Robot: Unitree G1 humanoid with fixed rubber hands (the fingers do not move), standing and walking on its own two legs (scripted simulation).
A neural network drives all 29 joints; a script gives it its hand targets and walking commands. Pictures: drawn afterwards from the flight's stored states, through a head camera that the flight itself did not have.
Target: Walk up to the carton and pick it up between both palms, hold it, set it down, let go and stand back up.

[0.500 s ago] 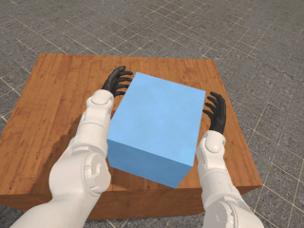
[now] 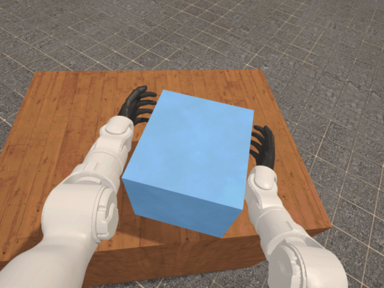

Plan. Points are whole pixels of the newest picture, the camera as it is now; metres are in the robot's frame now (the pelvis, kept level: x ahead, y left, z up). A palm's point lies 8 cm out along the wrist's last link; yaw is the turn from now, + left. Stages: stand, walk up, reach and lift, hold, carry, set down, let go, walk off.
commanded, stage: set down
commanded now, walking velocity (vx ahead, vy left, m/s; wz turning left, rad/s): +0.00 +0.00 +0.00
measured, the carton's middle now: (192, 164) +0.39 -0.04 +0.01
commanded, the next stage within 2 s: none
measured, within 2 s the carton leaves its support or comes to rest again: neither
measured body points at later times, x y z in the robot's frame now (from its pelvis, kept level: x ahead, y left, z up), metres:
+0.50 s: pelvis -0.01 +0.01 -0.02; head +0.08 +0.06 +0.42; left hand +0.48 +0.12 +0.02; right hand +0.37 -0.19 +0.01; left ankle -0.01 +0.10 -0.74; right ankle -0.02 -0.15 -0.74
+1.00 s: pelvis -0.04 +0.00 -0.01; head +0.02 +0.05 +0.43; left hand +0.49 +0.11 +0.12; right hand +0.37 -0.23 +0.14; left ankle -0.01 +0.10 -0.74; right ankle -0.02 -0.15 -0.74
